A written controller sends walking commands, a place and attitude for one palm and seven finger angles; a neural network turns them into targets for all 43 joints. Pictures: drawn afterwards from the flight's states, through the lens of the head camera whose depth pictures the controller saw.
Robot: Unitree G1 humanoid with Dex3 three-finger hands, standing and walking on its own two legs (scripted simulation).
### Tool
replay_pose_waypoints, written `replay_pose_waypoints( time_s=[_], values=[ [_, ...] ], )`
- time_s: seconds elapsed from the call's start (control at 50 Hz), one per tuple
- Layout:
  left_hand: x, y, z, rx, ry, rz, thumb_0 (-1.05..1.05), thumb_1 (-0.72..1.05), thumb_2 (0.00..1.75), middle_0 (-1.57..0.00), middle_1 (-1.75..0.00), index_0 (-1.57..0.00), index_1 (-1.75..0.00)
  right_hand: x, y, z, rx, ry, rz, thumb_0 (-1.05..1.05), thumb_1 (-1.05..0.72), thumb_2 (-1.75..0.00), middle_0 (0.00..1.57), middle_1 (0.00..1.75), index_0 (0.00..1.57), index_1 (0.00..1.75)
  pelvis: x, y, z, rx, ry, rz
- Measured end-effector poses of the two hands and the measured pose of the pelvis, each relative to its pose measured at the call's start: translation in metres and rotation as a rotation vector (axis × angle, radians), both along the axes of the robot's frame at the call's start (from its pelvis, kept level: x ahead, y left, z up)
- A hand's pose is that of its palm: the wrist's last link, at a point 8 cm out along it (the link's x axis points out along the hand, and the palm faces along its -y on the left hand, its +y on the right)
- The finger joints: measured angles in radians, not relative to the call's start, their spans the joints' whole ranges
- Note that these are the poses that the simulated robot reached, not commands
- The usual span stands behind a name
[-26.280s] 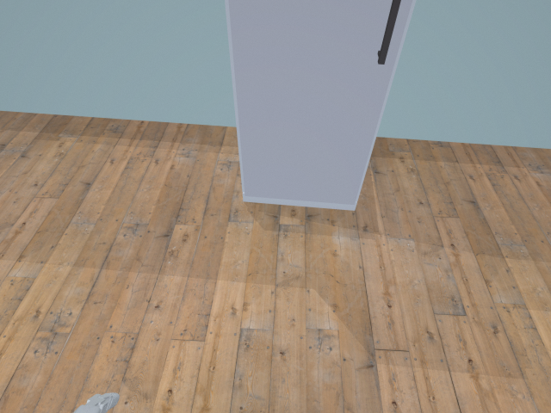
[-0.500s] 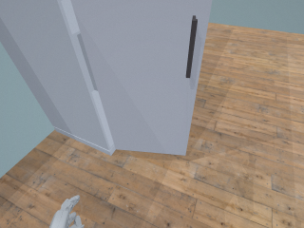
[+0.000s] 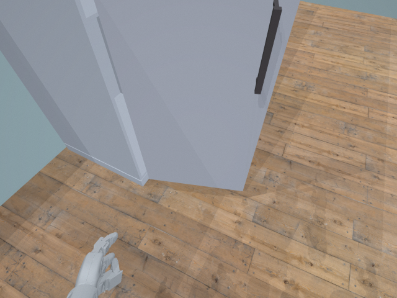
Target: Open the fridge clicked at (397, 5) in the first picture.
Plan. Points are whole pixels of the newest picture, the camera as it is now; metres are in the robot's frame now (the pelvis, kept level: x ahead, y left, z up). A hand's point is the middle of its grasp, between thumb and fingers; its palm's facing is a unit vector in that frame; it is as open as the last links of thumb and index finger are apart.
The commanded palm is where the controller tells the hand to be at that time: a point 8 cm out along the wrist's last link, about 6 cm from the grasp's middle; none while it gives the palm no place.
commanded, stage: stop stepping back and stand still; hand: right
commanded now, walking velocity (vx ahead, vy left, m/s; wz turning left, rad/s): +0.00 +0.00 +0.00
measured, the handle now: (265, 51) +0.68 -0.12 +0.14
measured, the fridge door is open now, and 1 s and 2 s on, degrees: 71 71 71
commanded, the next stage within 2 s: let the arm hang, fingers relaxed in 0.10 s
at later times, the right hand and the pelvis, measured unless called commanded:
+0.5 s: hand out of the picture +0.02 -0.18 -0.17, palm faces +0.00 +0.99 -0.17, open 7.3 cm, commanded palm none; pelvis -0.04 -0.01 +0.00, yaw -2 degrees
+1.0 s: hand out of the picture -0.04 -0.21 -0.17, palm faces +0.06 +0.97 -0.23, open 7.4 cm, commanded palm none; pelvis -0.05 -0.02 +0.01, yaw -2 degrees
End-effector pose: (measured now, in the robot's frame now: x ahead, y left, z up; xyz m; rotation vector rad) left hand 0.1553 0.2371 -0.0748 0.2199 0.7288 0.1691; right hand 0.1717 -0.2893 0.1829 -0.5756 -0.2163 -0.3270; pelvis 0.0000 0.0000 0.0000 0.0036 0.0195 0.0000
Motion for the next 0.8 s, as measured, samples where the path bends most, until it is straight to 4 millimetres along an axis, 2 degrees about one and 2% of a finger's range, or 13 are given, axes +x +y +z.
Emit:
replay_pose_waypoints(
  time_s=[0.12, 0.2, 0.22, 0.26, 0.3, 0.34, 0.42, 0.48, 0.5, 0.56, 0.66, 0.72, 0.8],
  values=[
    [0.01, 0.007, 0.011, 0.014, -0.046, 0.002, 0.01, 0.9, 0.9, -0.2, -0.3, -0.2, -0.3, -0.006, -0.005, 0.01, -0.048, -0.008, -0.005, 0.01, -0.88, -0.9, 0.22, 0.3, 0.21, 0.3, -0.003, 0.001, 0.002, 0.006, 0.004, 0.001],
    [0.005, 0.006, 0.012, 0.018, -0.047, 0.001, 0.01, 0.9, 0.9, -0.2, -0.3, -0.2, -0.3, -0.017, -0.011, 0.004, -0.014, 0.01, -0.043, 0.01, -0.88, -0.9, 0.21, 0.3, 0.21, 0.3, -0.008, -0.001, 0.004, 0.007, 0.0, 0.001],
    [0.004, 0.006, 0.009, 0.01, -0.043, -0.021, 0.01, 0.9, 0.9, -0.2, -0.3, -0.2, -0.3, -0.018, -0.013, -0.006, -0.009, 0.038, -0.043, 0.01, -0.88, -0.9, 0.21, 0.3, 0.21, 0.3, -0.01, -0.002, 0.003, 0.007, 0.004, -0.009],
    [0.001, 0.007, -0.005, 0.0, 0.009, -0.076, 0.0, 0.9, 0.9, -0.2, -0.3, -0.2, -0.3, -0.013, -0.02, -0.049, 0.049, 0.207, -0.056, 0.0, -0.89, -0.9, 0.21, 0.3, 0.21, 0.3, -0.016, -0.007, 0.0, 0.009, 0.012, -0.027],
    [-0.005, 0.01, -0.019, -0.001, 0.076, -0.101, 0.0, 0.9, 0.9, -0.2, -0.3, -0.2, -0.3, -0.014, -0.025, -0.11, 0.147, 0.445, -0.096, 0.0, -0.89, -0.9, 0.2, 0.3, 0.2, 0.3, -0.022, -0.01, -0.003, 0.007, 0.015, -0.037],
    [-0.016, 0.012, -0.03, -0.001, 0.134, -0.1, 0.0, 0.9, 0.9, -0.2, -0.3, -0.21, -0.3, -0.029, -0.021, -0.172, 0.243, 0.692, -0.136, 0.0, -0.9, -0.9, 0.2, 0.3, 0.2, 0.3, -0.028, -0.012, -0.005, 0.002, 0.012, -0.041],
    [-0.056, 0.012, -0.041, 0.005, 0.258, -0.063, 0.0, 0.9, 0.9, -0.2, -0.3, -0.2, -0.3, -0.088, 0.013, -0.271, 0.414, 1.108, -0.169, 0.01, -0.9, -0.9, 0.2, 0.3, 0.2, 0.3, -0.037, -0.011, -0.006, -0.008, -0.003, -0.039],
    [-0.098, 0.008, -0.046, 0.011, 0.387, -0.032, 0.0, 0.9, 0.9, -0.2, -0.3, -0.2, -0.3, -0.141, 0.049, -0.314, 0.534, 1.332, -0.168, 0.01, -0.9, -0.9, 0.2, 0.3, 0.2, 0.3, -0.042, -0.01, -0.003, -0.005, -0.015, -0.037],
    [-0.113, 0.007, -0.047, 0.012, 0.433, -0.023, 0.0, 0.9, 0.9, -0.2, -0.3, -0.2, -0.3, -0.157, 0.057, -0.322, 0.573, 1.374, -0.189, 0.01, -0.92, -0.9, 0.2, 0.3, 0.2, 0.3, -0.043, -0.009, -0.002, -0.002, -0.017, -0.038],
    [-0.155, 0.0, -0.051, 0.005, 0.571, -0.002, 0.0, 0.9, 0.9, -0.2, -0.3, -0.2, -0.3, -0.195, 0.052, -0.329, 0.616, 1.441, -0.274, -0.01, -0.99, -0.9, 0.21, 0.3, 0.21, 0.3, -0.046, -0.007, 0.001, 0.008, -0.02, -0.045],
    [-0.205, -0.014, -0.058, -0.037, 0.714, 0.039, 0.0, 0.9, 0.9, -0.2, -0.3, -0.2, -0.3, -0.244, 0.042, -0.326, 0.625, 1.546, -0.359, 0.0, -0.97, -0.9, 0.21, 0.3, 0.2, 0.3, -0.049, -0.01, 0.003, 0.015, -0.022, -0.048],
    [-0.223, -0.024, -0.061, -0.067, 0.749, 0.06, 0.0, 0.9, 0.9, -0.2, -0.3, -0.2, -0.3, -0.261, 0.037, -0.322, 0.616, 1.584, -0.396, 0.0, -0.95, -0.9, 0.2, 0.3, 0.2, 0.3, -0.05, -0.013, 0.004, 0.014, -0.022, -0.045],
    [-0.233, -0.035, -0.065, -0.1, 0.761, 0.075, 0.0, 0.9, 0.9, -0.2, -0.3, -0.2, -0.3, -0.266, 0.031, -0.318, 0.602, 1.595, -0.415, 0.0, -0.93, -0.9, 0.2, 0.3, 0.2, 0.3, -0.051, -0.016, 0.004, 0.011, -0.022, -0.039]
  ],
)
